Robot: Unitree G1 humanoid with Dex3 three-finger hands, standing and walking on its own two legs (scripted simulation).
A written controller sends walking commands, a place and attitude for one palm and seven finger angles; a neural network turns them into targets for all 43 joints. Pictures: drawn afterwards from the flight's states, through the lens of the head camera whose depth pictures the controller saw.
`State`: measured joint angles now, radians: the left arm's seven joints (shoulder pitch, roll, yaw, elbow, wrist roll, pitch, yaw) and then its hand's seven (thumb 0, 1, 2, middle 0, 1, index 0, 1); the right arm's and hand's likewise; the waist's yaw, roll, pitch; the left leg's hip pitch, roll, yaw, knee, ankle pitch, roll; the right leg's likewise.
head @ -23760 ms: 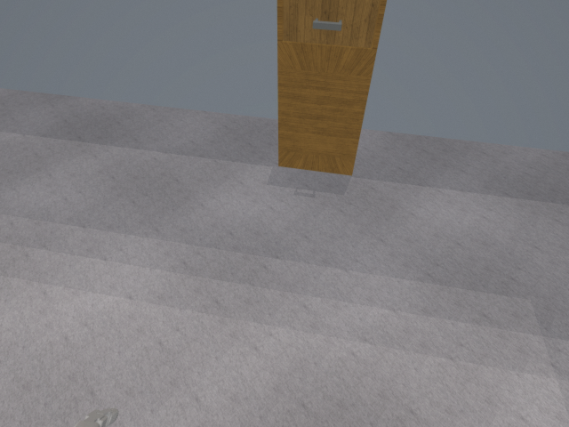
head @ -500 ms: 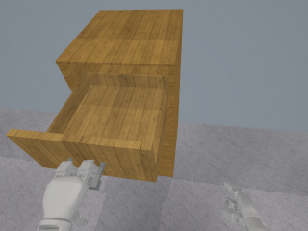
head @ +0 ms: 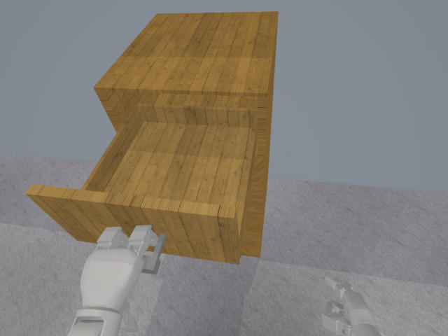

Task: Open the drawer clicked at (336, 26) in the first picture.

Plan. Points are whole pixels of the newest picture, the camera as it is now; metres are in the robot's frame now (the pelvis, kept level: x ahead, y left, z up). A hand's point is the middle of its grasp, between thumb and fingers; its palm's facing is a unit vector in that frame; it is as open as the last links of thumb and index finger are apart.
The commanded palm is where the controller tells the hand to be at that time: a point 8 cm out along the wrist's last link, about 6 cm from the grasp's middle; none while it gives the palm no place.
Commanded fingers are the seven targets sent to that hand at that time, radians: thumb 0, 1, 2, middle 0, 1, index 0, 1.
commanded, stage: lift the hand off the handle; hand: left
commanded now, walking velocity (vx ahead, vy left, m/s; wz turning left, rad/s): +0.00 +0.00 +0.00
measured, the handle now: (132, 249) +0.25 +0.20 +0.03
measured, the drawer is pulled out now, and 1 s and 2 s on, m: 0.30 0.30 0.30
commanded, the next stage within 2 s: draw the hand back to the body in 1.18 s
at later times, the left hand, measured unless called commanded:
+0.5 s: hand (106, 259) +0.21 +0.21 +0.08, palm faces +0.06 -0.15 -0.99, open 13.3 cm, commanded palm +0.18 +0.20 +0.15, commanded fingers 0.00 -0.50 0.30 -0.30 -1.20 -0.30 -1.20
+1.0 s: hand (90, 218) +0.23 +0.20 +0.18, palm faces +0.24 -0.17 -0.96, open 13.7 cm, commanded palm +0.18 +0.20 +0.23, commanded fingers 0.00 -0.50 0.30 -0.30 -1.20 -0.30 -1.20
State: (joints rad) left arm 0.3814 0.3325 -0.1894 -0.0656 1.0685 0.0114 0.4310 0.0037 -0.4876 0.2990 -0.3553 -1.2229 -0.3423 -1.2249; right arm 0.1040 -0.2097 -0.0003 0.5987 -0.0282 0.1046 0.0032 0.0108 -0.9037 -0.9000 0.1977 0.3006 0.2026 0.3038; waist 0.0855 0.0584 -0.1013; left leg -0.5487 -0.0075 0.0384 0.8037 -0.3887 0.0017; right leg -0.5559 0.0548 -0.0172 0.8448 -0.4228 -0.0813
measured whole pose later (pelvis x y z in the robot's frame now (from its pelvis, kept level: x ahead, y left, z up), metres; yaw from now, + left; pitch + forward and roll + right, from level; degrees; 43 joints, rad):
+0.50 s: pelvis +0.01 +0.01 +0.02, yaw -1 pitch +3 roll +1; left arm 0.46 0.40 -0.15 -0.32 0.98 0.07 0.25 0.00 -0.49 0.30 -0.32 -1.20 -0.41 -1.24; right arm 0.10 -0.24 0.01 0.57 -0.01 0.11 0.02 0.01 -0.90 -0.90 0.20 0.30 0.20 0.30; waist 0.11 0.08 -0.07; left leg -0.37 -0.01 0.05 0.66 -0.35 0.02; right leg -0.37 0.06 0.00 0.68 -0.37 -0.06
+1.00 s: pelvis +0.02 +0.03 +0.03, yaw -1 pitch +0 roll +0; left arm 0.37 0.43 -0.15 -0.58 0.93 0.16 0.12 0.00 -0.49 0.30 -0.34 -1.21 -0.35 -1.21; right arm 0.07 -0.24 0.05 0.55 0.02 0.16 0.06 0.01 -0.90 -0.90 0.20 0.30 0.20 0.30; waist 0.12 0.12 -0.06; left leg -0.25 -0.02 0.05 0.57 -0.32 0.03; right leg -0.25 0.05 0.01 0.57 -0.33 -0.04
